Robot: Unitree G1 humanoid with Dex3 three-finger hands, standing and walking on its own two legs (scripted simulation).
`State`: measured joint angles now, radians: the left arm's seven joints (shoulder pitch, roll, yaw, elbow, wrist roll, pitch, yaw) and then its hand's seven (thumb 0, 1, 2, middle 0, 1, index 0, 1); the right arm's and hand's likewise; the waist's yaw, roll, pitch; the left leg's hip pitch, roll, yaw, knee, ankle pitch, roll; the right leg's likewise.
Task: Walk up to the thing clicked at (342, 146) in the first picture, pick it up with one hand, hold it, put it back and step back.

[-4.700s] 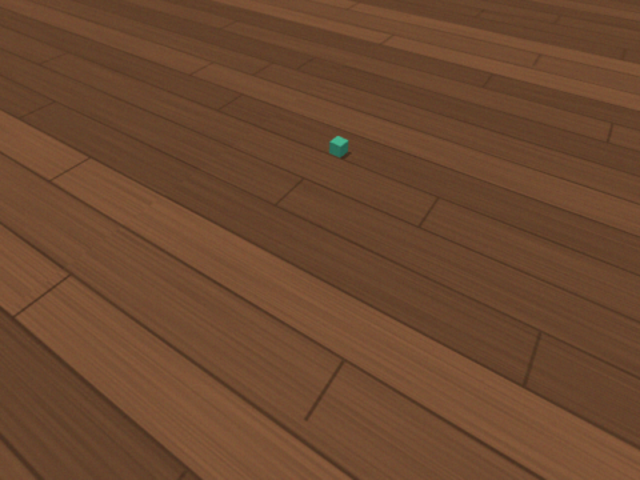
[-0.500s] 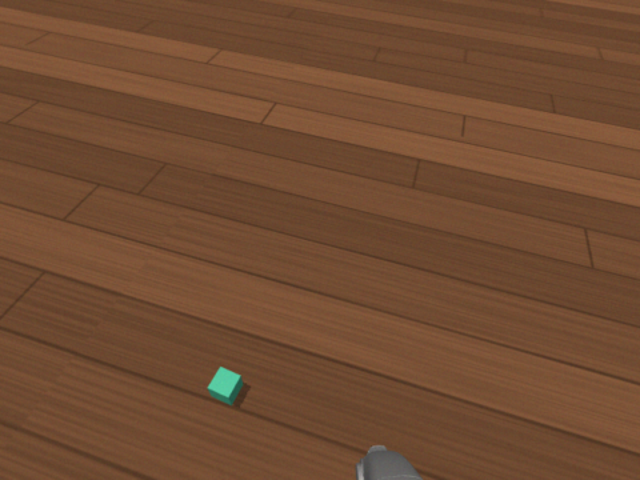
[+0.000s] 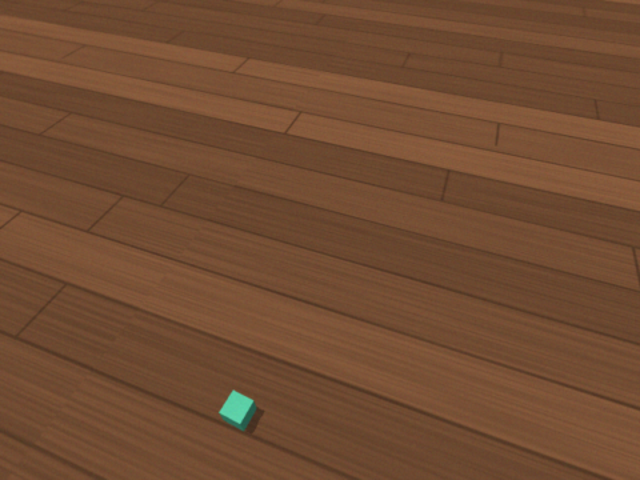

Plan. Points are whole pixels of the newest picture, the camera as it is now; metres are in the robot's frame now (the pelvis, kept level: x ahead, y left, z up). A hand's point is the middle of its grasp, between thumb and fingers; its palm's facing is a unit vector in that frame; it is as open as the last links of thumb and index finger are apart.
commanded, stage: walk up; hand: left
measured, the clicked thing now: (238, 410) +0.44 +0.24 -0.72
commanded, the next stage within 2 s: stand in 1.54 s
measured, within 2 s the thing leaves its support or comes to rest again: neither
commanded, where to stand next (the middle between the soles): +0.07 -0.01 m, yaw +1 degrees
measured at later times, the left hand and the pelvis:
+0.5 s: hand out of the picture +0.07 +0.26 -0.13, palm faces +0.03 -0.94 -0.35, open 7.4 cm; pelvis +0.03 +0.00 +0.02, yaw +1 degrees
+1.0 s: hand out of the picture +0.14 +0.24 -0.13, palm faces -0.01 -0.95 -0.30, open 7.4 cm; pelvis +0.04 +0.00 +0.03, yaw +1 degrees
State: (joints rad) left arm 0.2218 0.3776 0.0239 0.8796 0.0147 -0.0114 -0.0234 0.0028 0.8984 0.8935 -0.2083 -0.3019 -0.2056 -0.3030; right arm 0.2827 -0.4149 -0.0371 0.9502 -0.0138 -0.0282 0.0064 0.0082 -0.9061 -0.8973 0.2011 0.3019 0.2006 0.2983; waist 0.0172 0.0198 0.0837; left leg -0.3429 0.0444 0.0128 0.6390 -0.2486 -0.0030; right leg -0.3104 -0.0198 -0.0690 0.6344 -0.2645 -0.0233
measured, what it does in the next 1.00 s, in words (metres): stands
